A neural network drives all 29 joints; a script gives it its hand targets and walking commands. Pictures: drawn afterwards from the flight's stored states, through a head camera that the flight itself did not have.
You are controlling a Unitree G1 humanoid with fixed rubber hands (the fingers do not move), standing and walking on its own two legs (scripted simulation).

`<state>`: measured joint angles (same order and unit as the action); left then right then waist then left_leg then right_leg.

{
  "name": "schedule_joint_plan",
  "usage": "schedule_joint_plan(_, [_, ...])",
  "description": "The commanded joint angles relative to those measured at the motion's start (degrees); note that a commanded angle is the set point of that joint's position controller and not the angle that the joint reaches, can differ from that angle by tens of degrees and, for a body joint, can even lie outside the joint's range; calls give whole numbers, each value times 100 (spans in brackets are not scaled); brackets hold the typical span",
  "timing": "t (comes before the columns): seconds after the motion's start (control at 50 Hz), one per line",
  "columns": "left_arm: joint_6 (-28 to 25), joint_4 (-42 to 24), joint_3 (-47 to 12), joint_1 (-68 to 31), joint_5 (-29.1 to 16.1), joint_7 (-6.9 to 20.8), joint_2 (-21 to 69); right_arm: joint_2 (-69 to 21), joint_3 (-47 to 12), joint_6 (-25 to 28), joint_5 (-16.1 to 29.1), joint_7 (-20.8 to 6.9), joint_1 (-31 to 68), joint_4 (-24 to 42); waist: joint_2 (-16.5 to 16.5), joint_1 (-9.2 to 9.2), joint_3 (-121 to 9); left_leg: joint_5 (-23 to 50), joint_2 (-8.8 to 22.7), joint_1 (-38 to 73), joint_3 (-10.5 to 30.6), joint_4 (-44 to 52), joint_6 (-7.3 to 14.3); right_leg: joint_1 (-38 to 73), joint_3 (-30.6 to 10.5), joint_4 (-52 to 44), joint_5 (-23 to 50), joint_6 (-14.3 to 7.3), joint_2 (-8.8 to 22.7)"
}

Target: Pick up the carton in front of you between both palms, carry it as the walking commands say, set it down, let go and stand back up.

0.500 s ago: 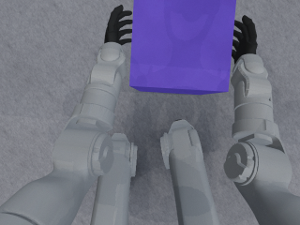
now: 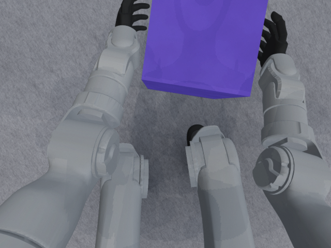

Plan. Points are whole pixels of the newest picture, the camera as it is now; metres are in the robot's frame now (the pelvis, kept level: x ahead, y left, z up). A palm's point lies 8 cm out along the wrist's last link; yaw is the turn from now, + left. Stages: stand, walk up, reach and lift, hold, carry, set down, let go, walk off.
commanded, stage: set down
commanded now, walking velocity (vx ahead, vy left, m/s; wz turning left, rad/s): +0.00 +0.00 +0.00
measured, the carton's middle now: (193, 51) +0.49 -0.15 -0.25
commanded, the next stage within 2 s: none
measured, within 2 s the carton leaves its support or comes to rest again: rests again in 0.32 s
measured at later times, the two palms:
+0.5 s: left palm (124, 32) +0.54 +0.00 -0.18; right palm (264, 58) +0.44 -0.29 -0.18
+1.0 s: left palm (121, 43) +0.53 +0.02 -0.23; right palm (277, 68) +0.41 -0.34 -0.22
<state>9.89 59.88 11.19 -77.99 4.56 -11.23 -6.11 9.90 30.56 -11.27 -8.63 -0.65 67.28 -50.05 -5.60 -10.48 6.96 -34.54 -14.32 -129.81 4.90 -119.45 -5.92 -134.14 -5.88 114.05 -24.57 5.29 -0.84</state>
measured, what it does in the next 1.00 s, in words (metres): stands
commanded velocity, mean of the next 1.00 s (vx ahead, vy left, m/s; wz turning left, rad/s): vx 0.00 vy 0.00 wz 0.00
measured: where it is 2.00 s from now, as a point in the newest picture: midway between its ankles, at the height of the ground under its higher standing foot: (163, 177)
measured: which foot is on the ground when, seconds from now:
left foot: down 0.00-1.00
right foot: down 0.00-1.00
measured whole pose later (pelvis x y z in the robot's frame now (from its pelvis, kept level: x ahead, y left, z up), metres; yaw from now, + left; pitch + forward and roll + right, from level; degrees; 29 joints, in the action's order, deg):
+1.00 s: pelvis -0.01 +0.00 -0.02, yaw -1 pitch +38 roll +0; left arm 3.3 61.8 -3.7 -80.9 -7.5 -7.7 -15.3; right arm 24.1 21.4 5.0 9.7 0.4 73.9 -71.6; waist -2.4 -9.3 22.1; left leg -35.7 -8.1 -127.5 2.7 -125.1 -3.8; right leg -132.4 -2.7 119.0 -24.6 2.0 3.2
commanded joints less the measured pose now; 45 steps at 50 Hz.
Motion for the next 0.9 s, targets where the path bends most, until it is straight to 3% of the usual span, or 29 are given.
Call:
schedule_joint_plan(0.0, [-234,-434,-1547,-2729,-377,1353,4887,-3400,-1847,222,401,-1338,3377,333,-757,-820,-5751,1051,144,1721,-829,1234,359,3615,1137,-487,1772,-396,-236])
schedule_joint_plan(0.22, [-368,-132,-1455,-2630,-378,1373,4507,-2944,-1877,440,541,-1302,3571,228,-557,-693,-5233,1120,190,1594,-734,1063,458,3332,1032,-348,1755,-415,-204])
schedule_joint_plan(0.4, [-482,78,-1330,-2545,-339,1393,3862,-2476,-1555,562,433,-1144,3160,-329,-734,-697,-4526,743,226,1313,-710,1004,442,3061,912,-350,1410,-511,-163])
schedule_joint_plan(0.66, [-562,529,-1012,-2201,-236,1327,2486,-1396,-1080,784,332,-930,2665,-1166,-487,-629,-3705,277,317,1193,-647,866,462,2813,767,-327,774,-593,-38])
schedule_joint_plan(0.74, [-626,420,-961,-1916,-322,1064,1010,-7,-653,1047,384,-620,2021,-1533,-322,-652,-3658,257,443,1466,-685,832,406,2978,822,-300,774,-512,72])
schedule_joint_plan(0.8, [-725,258,-1125,-1701,-800,534,-867,1963,-258,1442,742,0,1423,-1795,-214,-772,-3942,400,633,1809,-652,778,300,3224,853,-228,1056,-449,247])
schedule_joint_plan(0.88, [-759,-92,-1435,-1847,-1156,371,-994,2366,-615,1725,1483,180,1770,-1743,-255,-717,-4300,982,830,2107,-481,665,253,3301,793,-91,1720,-401,388])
